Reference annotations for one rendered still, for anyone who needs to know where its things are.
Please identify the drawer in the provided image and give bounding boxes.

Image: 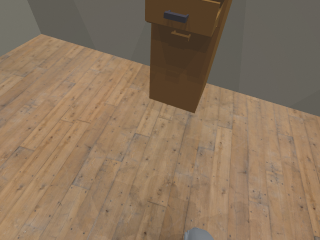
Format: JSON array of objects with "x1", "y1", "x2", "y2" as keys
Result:
[{"x1": 145, "y1": 0, "x2": 225, "y2": 38}]

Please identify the robot right thigh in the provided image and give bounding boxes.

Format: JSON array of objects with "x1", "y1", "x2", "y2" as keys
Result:
[{"x1": 184, "y1": 228, "x2": 214, "y2": 240}]

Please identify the handle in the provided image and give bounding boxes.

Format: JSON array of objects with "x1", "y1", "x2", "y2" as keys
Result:
[
  {"x1": 170, "y1": 31, "x2": 190, "y2": 42},
  {"x1": 163, "y1": 10, "x2": 189, "y2": 23}
]

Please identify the cabinet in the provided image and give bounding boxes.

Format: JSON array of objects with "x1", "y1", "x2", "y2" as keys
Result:
[{"x1": 149, "y1": 0, "x2": 233, "y2": 113}]

